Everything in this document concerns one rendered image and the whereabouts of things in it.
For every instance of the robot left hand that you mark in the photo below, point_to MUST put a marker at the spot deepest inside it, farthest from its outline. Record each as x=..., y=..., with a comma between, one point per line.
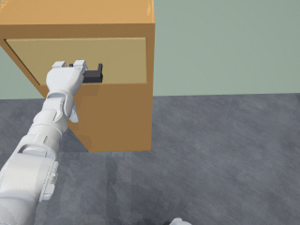
x=67, y=79

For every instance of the handle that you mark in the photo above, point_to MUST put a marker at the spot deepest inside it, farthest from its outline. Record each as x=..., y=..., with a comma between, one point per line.
x=92, y=76

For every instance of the robot left upper arm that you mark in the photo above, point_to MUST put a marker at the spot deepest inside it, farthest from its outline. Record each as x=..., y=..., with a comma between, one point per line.
x=28, y=180

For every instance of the drawer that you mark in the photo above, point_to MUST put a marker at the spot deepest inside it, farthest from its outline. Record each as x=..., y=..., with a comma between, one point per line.
x=123, y=59

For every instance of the cabinet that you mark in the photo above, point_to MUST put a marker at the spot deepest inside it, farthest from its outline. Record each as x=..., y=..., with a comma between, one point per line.
x=113, y=117

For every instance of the robot left forearm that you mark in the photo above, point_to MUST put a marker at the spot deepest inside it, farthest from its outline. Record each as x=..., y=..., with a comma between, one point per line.
x=47, y=130

